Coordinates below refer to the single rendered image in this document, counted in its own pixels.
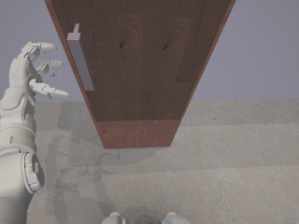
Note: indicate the left robot forearm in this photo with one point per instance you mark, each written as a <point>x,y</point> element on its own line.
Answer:
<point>17,123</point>

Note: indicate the robot left shin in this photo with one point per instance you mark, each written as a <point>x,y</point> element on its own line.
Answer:
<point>114,214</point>

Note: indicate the left robot upper arm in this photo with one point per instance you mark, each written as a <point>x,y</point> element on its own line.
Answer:
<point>20,177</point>

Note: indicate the cupboard door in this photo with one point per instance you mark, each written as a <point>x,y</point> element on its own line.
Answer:
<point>145,55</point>

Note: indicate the robot right thigh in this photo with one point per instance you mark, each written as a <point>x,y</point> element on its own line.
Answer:
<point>175,219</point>

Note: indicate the handle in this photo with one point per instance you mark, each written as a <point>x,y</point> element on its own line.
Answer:
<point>76,45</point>

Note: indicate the left robot hand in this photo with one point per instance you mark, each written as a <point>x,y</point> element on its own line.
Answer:
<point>22,72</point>

